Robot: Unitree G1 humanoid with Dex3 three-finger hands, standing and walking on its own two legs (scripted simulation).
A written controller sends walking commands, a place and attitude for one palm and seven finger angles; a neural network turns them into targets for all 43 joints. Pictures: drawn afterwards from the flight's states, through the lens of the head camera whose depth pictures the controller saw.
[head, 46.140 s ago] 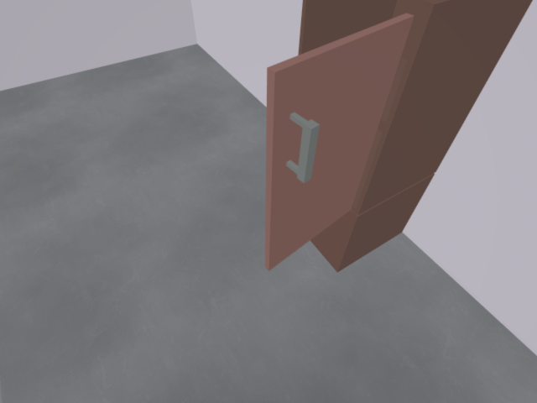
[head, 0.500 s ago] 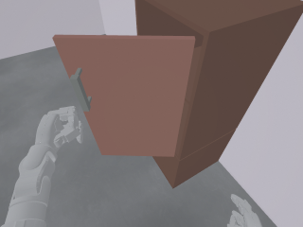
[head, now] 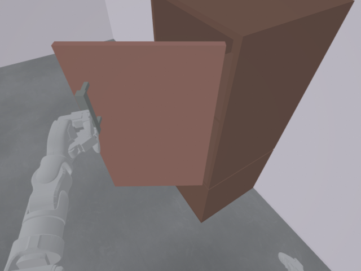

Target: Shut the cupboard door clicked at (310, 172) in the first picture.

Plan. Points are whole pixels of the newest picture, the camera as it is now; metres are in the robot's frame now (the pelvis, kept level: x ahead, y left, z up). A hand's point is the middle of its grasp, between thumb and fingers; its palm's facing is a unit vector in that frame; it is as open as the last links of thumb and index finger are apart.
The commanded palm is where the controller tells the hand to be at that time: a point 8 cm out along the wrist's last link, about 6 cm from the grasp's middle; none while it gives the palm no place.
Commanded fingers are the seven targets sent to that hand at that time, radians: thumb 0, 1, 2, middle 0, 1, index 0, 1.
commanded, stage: bring the fist close to the handle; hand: left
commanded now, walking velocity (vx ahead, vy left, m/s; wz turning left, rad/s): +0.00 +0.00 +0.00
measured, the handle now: (91, 109) +0.46 +0.24 +0.11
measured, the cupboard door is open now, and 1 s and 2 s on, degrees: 58 46 32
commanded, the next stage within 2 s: push the door shut along its arc in 0.12 s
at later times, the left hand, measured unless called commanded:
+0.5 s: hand (99, 128) +0.39 +0.20 +0.12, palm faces +0.02 -1.00 -0.02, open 3.1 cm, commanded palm +0.38 +0.25 +0.11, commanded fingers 0.00 0.90 0.90 -1.30 -1.50 -1.30 -1.50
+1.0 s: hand (106, 109) +0.45 +0.20 +0.12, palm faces -0.12 -0.99 +0.01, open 3.1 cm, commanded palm +0.45 +0.25 +0.11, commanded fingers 0.00 0.90 0.90 -1.30 -1.50 -1.30 -1.50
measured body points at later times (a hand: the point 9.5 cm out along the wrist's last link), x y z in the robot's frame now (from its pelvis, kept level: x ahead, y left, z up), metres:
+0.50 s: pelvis -0.01 -0.02 +0.00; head +0.02 -0.02 +0.45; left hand +0.39 +0.25 +0.12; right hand +0.12 -0.27 -0.10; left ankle +0.03 +0.08 -0.72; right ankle -0.03 -0.10 -0.72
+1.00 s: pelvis +0.00 -0.01 -0.01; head +0.06 +0.00 +0.43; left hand +0.45 +0.25 +0.12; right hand +0.05 -0.29 -0.12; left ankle +0.03 +0.08 -0.72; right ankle -0.03 -0.10 -0.72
